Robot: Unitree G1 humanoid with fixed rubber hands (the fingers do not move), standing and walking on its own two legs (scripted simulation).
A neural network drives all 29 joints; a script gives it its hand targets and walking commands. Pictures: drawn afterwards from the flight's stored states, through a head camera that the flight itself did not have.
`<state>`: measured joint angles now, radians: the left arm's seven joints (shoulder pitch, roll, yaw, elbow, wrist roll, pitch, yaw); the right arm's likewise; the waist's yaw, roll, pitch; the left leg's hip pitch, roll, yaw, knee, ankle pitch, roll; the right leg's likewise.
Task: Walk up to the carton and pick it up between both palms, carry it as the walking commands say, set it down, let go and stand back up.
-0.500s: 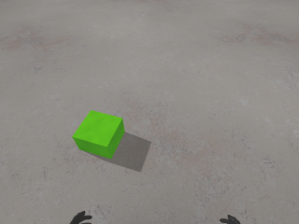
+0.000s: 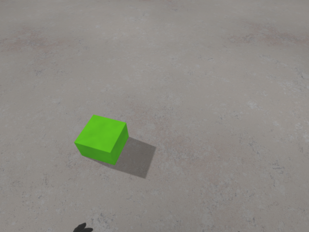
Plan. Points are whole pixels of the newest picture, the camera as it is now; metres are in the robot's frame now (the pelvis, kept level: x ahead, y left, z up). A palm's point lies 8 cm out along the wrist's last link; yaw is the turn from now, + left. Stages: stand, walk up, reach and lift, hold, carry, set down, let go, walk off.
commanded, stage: stand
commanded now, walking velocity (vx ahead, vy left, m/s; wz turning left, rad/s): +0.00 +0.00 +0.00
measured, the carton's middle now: (103, 139) +0.82 +0.41 -0.68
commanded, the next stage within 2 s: walk up in 0.64 s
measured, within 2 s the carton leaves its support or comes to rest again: neither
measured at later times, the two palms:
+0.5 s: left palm out of the picture +0.04 +0.23 -0.12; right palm out of the picture +0.04 -0.23 -0.12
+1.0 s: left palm out of the picture -0.03 +0.30 -0.11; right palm out of the picture +0.09 -0.21 -0.12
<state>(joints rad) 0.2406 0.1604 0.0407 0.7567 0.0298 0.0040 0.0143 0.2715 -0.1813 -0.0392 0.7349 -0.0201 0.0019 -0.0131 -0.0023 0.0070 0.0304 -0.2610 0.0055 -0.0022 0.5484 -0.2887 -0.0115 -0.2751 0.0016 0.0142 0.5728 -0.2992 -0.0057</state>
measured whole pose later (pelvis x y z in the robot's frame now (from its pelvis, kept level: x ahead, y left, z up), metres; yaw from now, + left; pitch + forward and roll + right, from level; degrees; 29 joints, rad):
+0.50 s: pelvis +0.00 +0.00 +0.01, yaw +0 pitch -2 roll +0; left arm 0.28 0.15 0.06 0.90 0.02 0.01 0.03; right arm 0.30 -0.18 -0.05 0.88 -0.02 0.01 -0.03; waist 0.00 0.00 0.06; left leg -0.20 0.01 0.00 0.48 -0.26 -0.01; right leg -0.21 0.00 0.02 0.49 -0.26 0.00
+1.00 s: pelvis +0.01 +0.03 +0.01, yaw +5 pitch -1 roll +2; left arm 0.36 0.21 0.10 1.02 0.04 -0.02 0.08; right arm 0.22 -0.23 -0.09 0.91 -0.05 0.04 0.07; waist -0.01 -0.01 0.04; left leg -0.54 0.01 0.00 1.09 -0.28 -0.05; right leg -0.17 -0.15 -0.08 0.45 -0.26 0.07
